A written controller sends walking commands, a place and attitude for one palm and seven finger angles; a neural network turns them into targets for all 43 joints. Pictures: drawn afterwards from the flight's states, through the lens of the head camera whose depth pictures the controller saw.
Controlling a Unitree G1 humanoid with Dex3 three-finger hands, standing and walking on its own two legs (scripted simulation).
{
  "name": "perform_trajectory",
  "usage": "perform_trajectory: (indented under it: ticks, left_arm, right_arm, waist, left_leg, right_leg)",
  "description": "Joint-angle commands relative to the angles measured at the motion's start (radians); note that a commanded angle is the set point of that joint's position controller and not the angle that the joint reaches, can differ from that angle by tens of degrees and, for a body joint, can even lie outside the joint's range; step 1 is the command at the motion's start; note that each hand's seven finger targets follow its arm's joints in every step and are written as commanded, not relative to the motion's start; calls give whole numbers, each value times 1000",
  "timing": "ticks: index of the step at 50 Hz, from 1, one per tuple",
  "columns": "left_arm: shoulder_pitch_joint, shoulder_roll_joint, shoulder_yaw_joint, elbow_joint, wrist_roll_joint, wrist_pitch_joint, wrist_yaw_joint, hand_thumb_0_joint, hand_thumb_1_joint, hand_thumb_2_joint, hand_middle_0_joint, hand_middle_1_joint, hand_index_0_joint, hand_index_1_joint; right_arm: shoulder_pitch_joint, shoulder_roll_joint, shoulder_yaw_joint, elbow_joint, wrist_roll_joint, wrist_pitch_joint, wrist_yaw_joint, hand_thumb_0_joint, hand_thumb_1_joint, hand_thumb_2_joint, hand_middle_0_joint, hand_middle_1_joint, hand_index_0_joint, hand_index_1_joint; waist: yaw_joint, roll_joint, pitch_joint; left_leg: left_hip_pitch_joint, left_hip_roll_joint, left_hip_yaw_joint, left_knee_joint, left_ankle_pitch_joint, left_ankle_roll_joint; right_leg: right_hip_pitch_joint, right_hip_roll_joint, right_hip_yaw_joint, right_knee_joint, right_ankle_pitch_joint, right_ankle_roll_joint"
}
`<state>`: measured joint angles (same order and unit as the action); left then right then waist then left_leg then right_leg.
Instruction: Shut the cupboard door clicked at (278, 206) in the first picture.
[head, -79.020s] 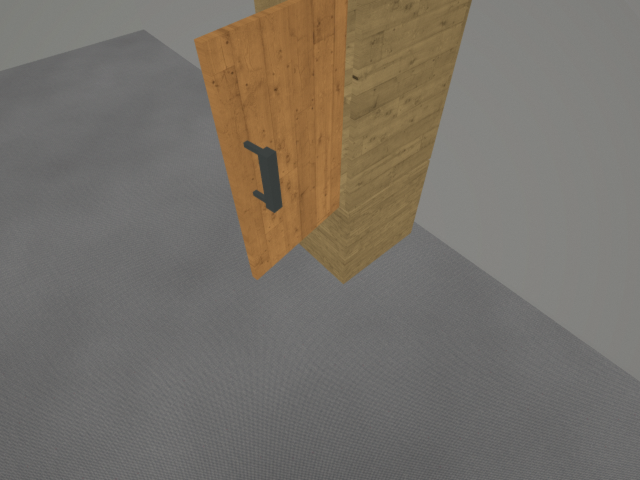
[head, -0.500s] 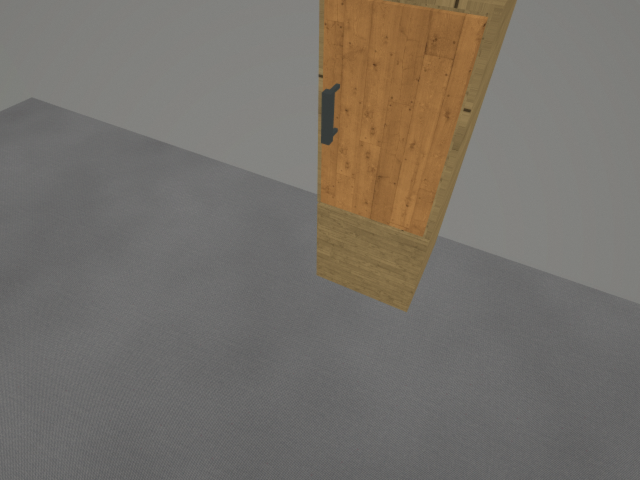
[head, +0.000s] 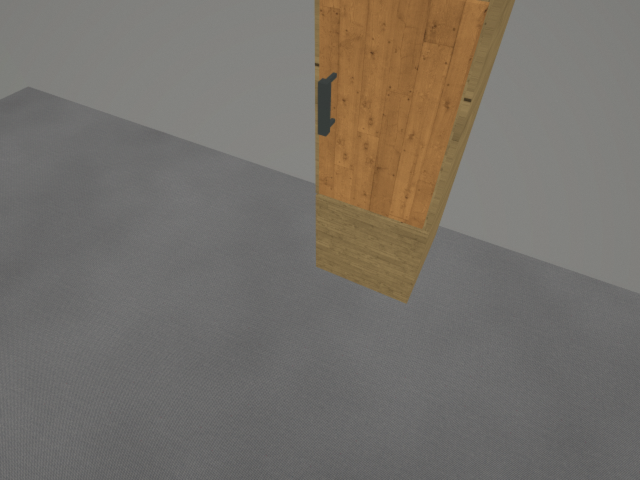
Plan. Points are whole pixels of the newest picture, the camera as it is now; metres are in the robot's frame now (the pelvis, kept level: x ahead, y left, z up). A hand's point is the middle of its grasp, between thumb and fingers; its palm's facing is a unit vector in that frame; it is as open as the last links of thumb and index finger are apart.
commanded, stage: look to check the result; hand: left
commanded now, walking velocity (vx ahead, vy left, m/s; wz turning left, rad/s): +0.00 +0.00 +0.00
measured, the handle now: (328, 104) +0.95 +0.03 -0.02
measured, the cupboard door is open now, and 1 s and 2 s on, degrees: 0 0 0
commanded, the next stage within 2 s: stand and wait in 0.20 s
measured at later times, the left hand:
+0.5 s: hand out of the picture +0.05 +0.19 -0.17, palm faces +0.02 -0.97 -0.25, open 7.4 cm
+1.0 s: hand out of the picture +0.06 +0.20 -0.16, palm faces +0.02 -0.96 -0.28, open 7.4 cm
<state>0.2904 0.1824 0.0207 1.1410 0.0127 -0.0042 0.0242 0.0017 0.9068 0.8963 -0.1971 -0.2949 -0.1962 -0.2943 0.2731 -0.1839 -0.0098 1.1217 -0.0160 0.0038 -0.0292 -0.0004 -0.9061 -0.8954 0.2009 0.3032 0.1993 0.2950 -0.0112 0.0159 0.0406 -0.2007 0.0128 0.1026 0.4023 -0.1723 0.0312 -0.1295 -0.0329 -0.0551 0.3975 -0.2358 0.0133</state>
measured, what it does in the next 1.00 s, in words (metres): stands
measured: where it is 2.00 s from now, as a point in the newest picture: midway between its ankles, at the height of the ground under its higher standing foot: outside the picture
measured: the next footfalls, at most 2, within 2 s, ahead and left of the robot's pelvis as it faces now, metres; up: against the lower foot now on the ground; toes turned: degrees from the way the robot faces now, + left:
none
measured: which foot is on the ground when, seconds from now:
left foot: down 0.00-1.00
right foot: down 0.00-1.00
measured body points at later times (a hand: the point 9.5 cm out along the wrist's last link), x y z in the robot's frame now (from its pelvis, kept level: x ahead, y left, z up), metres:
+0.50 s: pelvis +0.02 -0.01 +0.00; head +0.03 -0.01 +0.45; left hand +0.05 +0.25 -0.15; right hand +0.05 -0.27 -0.15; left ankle +0.03 +0.10 -0.74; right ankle -0.01 -0.13 -0.74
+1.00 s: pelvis +0.03 -0.02 +0.00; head +0.04 -0.03 +0.45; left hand +0.06 +0.25 -0.14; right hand +0.08 -0.29 -0.15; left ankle +0.03 +0.10 -0.74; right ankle -0.01 -0.13 -0.74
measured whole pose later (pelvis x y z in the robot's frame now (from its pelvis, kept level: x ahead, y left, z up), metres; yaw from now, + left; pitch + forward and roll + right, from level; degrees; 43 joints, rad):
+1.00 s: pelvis +0.03 -0.02 +0.00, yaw +1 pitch -1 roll +0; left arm 0.19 0.25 0.02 1.14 0.01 -0.01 0.01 0.00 0.90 0.90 -0.20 -0.30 -0.20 -0.29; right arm 0.17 -0.26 0.00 1.13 -0.02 0.00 -0.02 0.00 -0.90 -0.90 0.20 0.30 0.20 0.30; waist -0.01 0.01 0.04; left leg -0.14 0.03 0.08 0.34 -0.18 0.00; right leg -0.05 -0.01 -0.08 0.32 -0.24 -0.01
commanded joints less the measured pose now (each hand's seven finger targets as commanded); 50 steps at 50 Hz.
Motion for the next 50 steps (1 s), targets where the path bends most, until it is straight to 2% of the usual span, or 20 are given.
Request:
perform_trajectory:
  ticks: [1, 12, 14, 21, 25, 28, 35, 39, 44, 50]
  left_arm:
    - [30, 126, 16, -25, 3, -10, 5, 0, 900, 900, -200, -300, -200, -300]
    - [-19, 163, 21, -32, 2, -15, 0, 0, 900, 900, -200, -300, -200, -300]
    - [-18, 175, 23, -35, 3, -19, 0, 0, 900, 900, -200, -300, -200, -300]
    - [-48, 186, 24, -38, 2, -19, -2, 0, 900, 900, -200, -300, -200, -300]
    - [-58, 197, 25, -39, 2, -20, -2, 0, 900, 900, -200, -300, -200, -300]
    - [-65, 203, 25, -40, 1, -21, -3, 0, 900, 900, -200, -300, -200, -300]
    - [-73, 218, 25, -40, 0, -20, -4, 0, 900, 900, -200, -300, -200, -300]
    - [-75, 227, 28, -42, 1, -24, -4, 0, 900, 900, -200, -300, -200, -300]
    - [-76, 233, 28, -42, 0, -24, -3, 0, 900, 900, -200, -300, -200, -300]
    - [-80, 230, 25, -40, 0, -23, -2, 0, 900, 900, -200, -300, -200, -300]
  right_arm:
    - [32, -124, -22, -35, 3, -8, -2, 0, -900, -900, 200, 300, 200, 300]
    - [-23, -163, -21, -42, 3, -15, -1, 0, -900, -900, 200, 300, 200, 300]
    - [-31, -174, -23, -47, 5, -16, -1, 0, -900, -900, 200, 300, 200, 300]
    - [-54, -187, -21, -43, 2, -18, 0, 0, -900, -900, 200, 300, 200, 300]
    - [-68, -197, -21, -43, 3, -17, 0, 0, -900, -900, 200, 300, 200, 300]
    - [-74, -205, -21, -44, 3, -19, 0, 0, -900, -900, 200, 300, 200, 300]
    - [-89, -216, -19, -43, 4, -18, 0, 0, -900, -900, 200, 300, 200, 300]
    - [-89, -226, -20, -45, 6, -18, -1, 0, -900, -900, 200, 300, 200, 300]
    - [-93, -231, -19, -45, 6, -19, -1, 0, -900, -900, 200, 300, 200, 300]
    - [-99, -228, -18, -43, 4, -16, -2, 0, -900, -900, 200, 300, 200, 300]
  waist:
    - [0, -7, 46]
    - [4, -7, 14]
    - [7, -29, -7]
    - [5, -3, -8]
    - [5, -20, -2]
    - [5, -7, -20]
    - [7, -15, -13]
    - [7, -31, -27]
    - [7, -21, -41]
    - [5, -18, -19]
  left_leg:
    - [32, 102, -126, -102, -8, -2]
    - [54, 108, -132, -104, 60, -4]
    - [70, 110, -134, -94, 100, -2]
    - [74, 112, -133, -97, 125, -7]
    - [80, 114, -135, -99, 135, -8]
    - [91, 116, -133, -100, 146, -9]
    - [94, 117, -137, -103, 158, -9]
    - [103, 119, -135, -98, 173, -10]
    - [113, 119, -136, -95, 194, -10]
    - [108, 119, -130, -95, 186, -14]
  right_leg:
    - [-85, -73, 83, -107, 18, -46]
    - [-46, -79, 83, -114, 69, -46]
    - [-33, -81, 81, -116, 103, -47]
    - [-13, -85, 81, -123, 129, -47]
    - [-12, -89, 80, -129, 143, -47]
    - [2, -89, 81, -129, 157, -48]
    - [8, -93, 75, -135, 167, -49]
    - [21, -93, 75, -137, 198, -51]
    - [35, -95, 73, -136, 222, -51]
    - [30, -99, 73, -141, 237, -52]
